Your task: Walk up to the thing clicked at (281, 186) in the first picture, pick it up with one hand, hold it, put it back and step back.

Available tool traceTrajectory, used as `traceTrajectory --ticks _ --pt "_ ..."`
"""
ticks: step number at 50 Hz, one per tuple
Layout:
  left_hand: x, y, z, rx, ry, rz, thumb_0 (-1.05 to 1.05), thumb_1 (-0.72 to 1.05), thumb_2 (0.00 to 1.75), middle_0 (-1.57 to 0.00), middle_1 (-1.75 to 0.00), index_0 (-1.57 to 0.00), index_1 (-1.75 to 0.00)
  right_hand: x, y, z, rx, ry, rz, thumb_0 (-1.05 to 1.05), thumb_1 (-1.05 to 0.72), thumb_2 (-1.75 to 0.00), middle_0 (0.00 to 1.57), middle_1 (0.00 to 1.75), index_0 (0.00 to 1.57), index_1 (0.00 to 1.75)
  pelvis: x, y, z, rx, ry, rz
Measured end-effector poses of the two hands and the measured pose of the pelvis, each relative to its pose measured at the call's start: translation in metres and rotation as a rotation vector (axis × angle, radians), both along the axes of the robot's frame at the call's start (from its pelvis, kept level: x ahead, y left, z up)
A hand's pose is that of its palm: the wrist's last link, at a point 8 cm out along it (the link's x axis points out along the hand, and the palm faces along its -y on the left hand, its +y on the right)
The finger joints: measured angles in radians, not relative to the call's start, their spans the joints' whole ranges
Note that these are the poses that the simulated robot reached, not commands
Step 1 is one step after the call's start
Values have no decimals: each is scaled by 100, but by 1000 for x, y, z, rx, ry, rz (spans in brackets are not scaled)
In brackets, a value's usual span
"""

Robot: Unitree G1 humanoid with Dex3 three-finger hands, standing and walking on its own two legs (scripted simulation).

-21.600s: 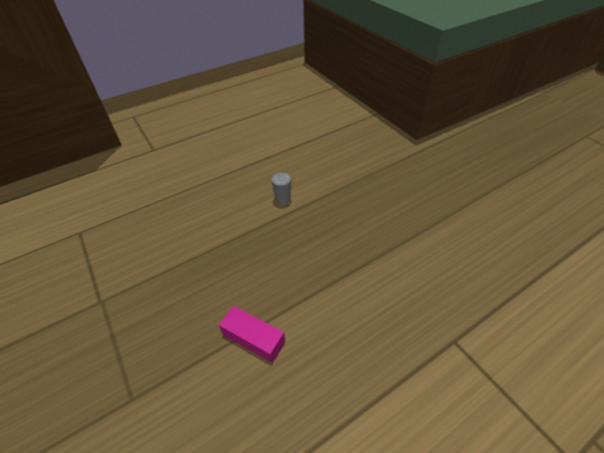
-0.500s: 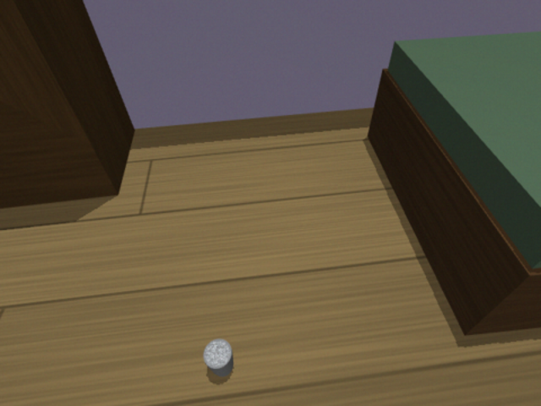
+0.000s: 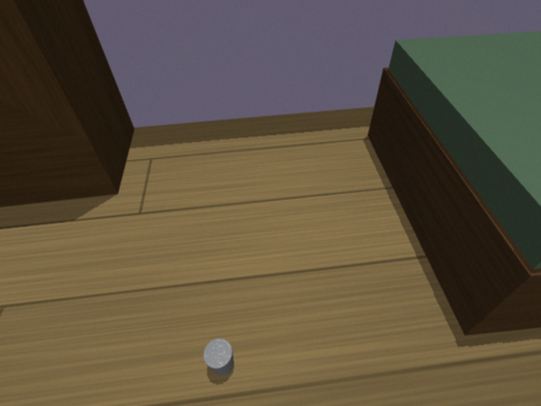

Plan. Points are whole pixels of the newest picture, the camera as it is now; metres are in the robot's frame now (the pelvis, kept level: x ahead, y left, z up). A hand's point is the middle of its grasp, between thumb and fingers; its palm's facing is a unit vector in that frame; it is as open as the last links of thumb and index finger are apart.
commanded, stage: stand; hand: left
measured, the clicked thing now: (220, 359) +0.41 +0.22 -0.72
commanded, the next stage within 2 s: go down in 0.14 s
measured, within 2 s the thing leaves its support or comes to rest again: neither
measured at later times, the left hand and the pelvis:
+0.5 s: hand out of the picture +0.16 +0.26 -0.17, palm faces +0.05 -0.94 -0.33, open 11.6 cm; pelvis -0.01 +0.00 -0.02, yaw +0 degrees
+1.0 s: hand out of the picture +0.14 +0.29 -0.20, palm faces +0.08 -0.94 -0.33, open 17.3 cm; pelvis -0.01 +0.01 -0.08, yaw +0 degrees
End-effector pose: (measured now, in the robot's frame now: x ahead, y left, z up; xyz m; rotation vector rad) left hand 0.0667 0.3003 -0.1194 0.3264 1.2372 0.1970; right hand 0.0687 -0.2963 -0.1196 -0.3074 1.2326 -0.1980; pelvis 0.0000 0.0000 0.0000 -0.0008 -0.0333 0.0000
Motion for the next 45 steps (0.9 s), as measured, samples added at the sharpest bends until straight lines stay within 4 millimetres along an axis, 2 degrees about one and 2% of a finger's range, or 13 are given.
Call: traceTrajectory --ticks 13,17,22,26,30,34,39,45 --pt "-3 1 -1 -3 20 6 0 90 89 -20 -30 -20 -30 2 1 -1 0 9 0 1 -90 -90 20 30 21 30 4 1 0 1 3 0" --pt "22 -4 -2 -13 -80 45 1 83 82 -15 -24 -15 -24 10 10 -1 7 -89 -4 1 -93 -91 20 30 21 30 -3 1 -5 -1 47 12" --pt "65 0 -11 -26 -136 34 1 60 60 -8 -15 -9 -14 11 26 -7 32 -138 -7 1 -96 -92 20 30 21 30 -11 -2 -16 -6 121 8" --pt "82 6 -14 -18 -160 24 0 37 40 -6 -10 -7 -9 5 34 -12 52 -159 -34 1 -95 -91 20 30 21 30 -11 -1 -23 -7 153 -1" --pt "79 13 -22 -15 -141 31 0 13 25 -6 -8 -7 -7 3 37 -17 62 -181 -45 1 -94 -91 20 30 21 30 -10 1 -33 -11 189 -6" --pt "70 22 -34 -11 -137 39 0 -10 16 -6 -7 -7 -7 9 37 -27 51 -219 -34 1 -92 -90 20 30 21 30 -11 3 -48 -13 229 -10" --pt "64 25 -43 -10 -177 36 0 -33 9 -7 -8 -8 -7 26 36 -37 26 -276 -8 1 -89 -90 20 30 21 30 -13 5 -65 -19 261 -6" --pt "59 26 -47 -16 -190 38 -1 -48 6 -8 -7 -8 -7 51 43 -38 12 -361 28 1 -88 -89 20 30 21 30 -14 7 -76 -29 280 -1"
